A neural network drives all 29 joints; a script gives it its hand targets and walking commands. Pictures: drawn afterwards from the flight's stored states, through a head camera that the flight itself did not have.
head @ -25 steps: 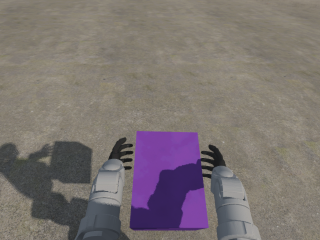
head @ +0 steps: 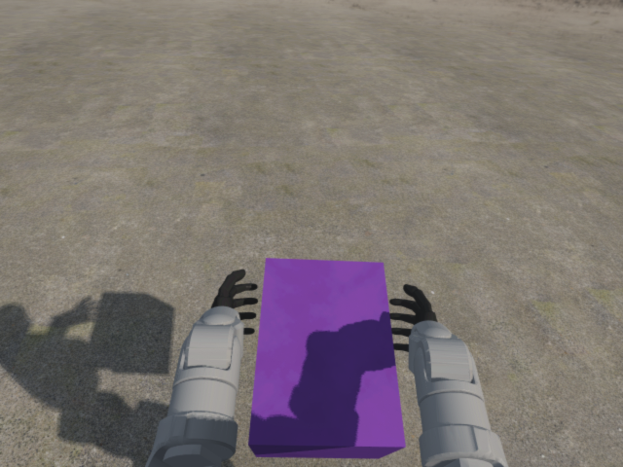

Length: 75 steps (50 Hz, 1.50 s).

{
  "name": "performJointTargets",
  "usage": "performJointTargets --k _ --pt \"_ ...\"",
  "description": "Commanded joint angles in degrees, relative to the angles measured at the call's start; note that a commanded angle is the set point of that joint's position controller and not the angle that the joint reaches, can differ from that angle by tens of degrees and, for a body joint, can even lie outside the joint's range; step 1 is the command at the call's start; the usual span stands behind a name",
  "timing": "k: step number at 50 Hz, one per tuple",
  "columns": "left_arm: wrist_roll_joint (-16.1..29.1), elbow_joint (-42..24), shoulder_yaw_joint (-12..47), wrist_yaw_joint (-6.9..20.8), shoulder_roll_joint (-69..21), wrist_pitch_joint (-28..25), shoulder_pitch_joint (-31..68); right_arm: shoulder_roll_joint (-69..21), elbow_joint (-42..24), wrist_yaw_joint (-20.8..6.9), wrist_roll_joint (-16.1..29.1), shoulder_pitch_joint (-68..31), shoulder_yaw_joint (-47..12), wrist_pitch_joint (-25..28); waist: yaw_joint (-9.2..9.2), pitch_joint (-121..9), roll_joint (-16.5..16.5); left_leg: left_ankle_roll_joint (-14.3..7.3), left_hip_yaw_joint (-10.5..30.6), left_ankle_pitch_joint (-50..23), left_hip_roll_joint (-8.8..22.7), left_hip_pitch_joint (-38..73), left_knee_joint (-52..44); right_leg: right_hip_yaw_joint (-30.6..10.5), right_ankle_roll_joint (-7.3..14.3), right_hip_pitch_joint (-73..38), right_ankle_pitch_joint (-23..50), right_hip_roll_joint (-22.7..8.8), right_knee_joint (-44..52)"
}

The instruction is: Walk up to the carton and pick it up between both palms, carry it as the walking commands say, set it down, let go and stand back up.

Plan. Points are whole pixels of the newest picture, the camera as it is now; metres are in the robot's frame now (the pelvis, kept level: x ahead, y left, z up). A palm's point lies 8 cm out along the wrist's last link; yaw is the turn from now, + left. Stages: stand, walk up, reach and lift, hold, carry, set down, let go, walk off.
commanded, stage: reach and lift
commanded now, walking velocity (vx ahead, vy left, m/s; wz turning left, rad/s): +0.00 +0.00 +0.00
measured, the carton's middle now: (321, 357) +0.32 +0.00 -0.04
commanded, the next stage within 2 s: hold in 0.56 s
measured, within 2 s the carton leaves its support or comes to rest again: neither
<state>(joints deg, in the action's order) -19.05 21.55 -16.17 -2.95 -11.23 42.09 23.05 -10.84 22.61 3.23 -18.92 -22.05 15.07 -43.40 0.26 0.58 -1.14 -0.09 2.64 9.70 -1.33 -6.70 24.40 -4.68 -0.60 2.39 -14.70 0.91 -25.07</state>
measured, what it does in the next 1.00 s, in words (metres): stands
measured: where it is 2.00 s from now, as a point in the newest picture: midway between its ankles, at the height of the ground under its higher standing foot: outside the picture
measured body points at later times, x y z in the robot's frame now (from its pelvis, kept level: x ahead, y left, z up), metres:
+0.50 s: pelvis +0.00 +0.00 +0.00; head -0.05 +0.01 +0.45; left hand +0.31 +0.14 +0.05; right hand +0.31 -0.14 +0.05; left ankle +0.05 +0.12 -0.74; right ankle +0.00 -0.13 -0.74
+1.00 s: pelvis -0.01 -0.01 +0.00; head -0.07 +0.00 +0.44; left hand +0.30 +0.14 +0.05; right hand +0.29 -0.14 +0.04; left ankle +0.05 +0.12 -0.74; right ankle +0.00 -0.13 -0.74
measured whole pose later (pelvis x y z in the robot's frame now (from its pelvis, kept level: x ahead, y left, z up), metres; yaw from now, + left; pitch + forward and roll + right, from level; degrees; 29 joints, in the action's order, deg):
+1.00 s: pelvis -0.01 -0.01 +0.00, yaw +1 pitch -9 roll +0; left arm -17.6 18.1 -12.2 -1.7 -9.8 44.0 18.9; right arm -9.4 19.3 2.4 -16.0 -17.7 11.6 -45.0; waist 0.3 0.2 -1.4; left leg 0.3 3.4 9.2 -1.2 -6.1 24.3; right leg -4.0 -0.2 1.7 -14.5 1.2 -25.1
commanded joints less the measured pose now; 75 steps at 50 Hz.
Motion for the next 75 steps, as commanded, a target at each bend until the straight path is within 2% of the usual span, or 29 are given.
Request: performJointTargets --k 1,22,43,55,75 --pt "16.71 1.63 29.38 16.01 -58.27 -1.07 28.37 -55.57 -4.81 -15.7 17.03 -36.4 -28.58 4.36 -0.2 -15.29 0.87 0.51 1.61 -7.52 -3.13 12.89 -1.71 -0.51 1.11 7.85 5.86 3.3 5.86" --pt "17.31 -0.68 31.37 16.21 -59.73 -0.2 24.32 -55.7 -8.24 -16.41 18.55 -33.12 -30.82 3.52 0.0 -15.55 1.13 0.68 2.1 -9.12 -3.03 13.29 -2.01 -0.03 1.22 7.82 6.7 3.55 5.73" --pt "18.24 -3.88 33.36 17.04 -59.37 0.21 21.51 -56.96 -9.96 -16.12 19.86 -29.92 -32.18 2.94 0.04 -13.42 0.32 0.07 1.68 -7.01 -3.4 12.64 -1.91 -0.38 1.11 7.9 4.54 2.97 6.77" --pt "18.41 -3.33 33.41 17.13 -59.59 0.21 22.29 -56.62 -9.76 -16.38 20.28 -31.18 -32.1 3.13 -0.06 -13.13 0.73 0.05 1.76 -4.39 -3.2 11.97 -1.81 -0.14 1.46 9.06 1.77 3.05 6.5" --pt "18.74 -3.49 33.91 16.73 -60.42 0.55 21.0 -55.58 -10.96 -16.85 20.59 -30.45 -32.65 2.95 -0.19 -13.6 1.33 0.31 2.16 -5.82 -2.94 12.11 -2.16 0.23 1.72 8.71 3.06 3.64 6.01"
